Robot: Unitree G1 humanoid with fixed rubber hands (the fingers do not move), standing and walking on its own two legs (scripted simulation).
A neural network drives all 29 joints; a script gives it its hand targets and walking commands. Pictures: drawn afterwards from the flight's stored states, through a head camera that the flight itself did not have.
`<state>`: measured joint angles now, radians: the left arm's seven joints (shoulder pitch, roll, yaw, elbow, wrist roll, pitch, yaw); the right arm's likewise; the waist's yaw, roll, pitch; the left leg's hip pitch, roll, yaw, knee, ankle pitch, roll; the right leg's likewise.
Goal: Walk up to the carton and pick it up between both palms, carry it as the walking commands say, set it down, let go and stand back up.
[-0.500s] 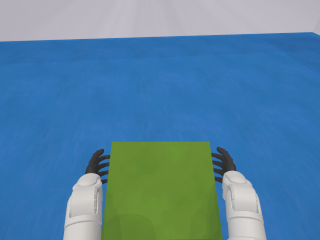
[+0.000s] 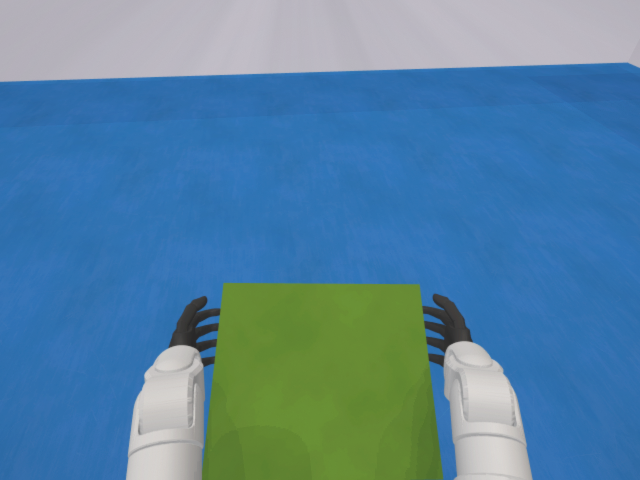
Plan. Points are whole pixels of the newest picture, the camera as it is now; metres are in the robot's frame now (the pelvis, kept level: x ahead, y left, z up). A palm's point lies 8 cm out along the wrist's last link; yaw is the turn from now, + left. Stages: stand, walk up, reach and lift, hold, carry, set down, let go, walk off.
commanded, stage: hold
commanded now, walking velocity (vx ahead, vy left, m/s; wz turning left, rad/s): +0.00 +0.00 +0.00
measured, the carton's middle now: (320, 381) +0.29 +0.00 -0.05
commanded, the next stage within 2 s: carry in 0.08 s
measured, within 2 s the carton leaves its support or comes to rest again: neither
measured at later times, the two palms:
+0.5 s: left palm (310, 344) +0.29 +0.01 +0.05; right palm (587, 398) +0.21 -0.31 +0.04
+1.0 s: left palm (414, 365) +0.25 -0.11 +0.07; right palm out of the picture +0.10 -0.41 +0.08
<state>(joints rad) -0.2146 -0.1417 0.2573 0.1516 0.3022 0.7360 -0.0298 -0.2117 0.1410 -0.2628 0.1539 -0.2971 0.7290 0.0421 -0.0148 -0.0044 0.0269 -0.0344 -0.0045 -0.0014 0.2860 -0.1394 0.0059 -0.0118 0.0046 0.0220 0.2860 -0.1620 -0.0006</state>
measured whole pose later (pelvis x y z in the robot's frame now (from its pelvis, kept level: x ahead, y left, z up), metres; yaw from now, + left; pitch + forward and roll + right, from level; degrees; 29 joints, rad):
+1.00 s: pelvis -0.08 -0.14 -0.01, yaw -27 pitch +5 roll -4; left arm -0.21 -0.14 0.15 -0.34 0.12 1.19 0.17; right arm -0.18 0.14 -0.17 -0.33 -0.15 1.17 -0.11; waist 0.03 0.02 -0.07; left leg -0.34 0.27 0.21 0.56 -0.28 -0.07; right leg -0.60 -0.02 -0.05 0.96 -0.37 0.06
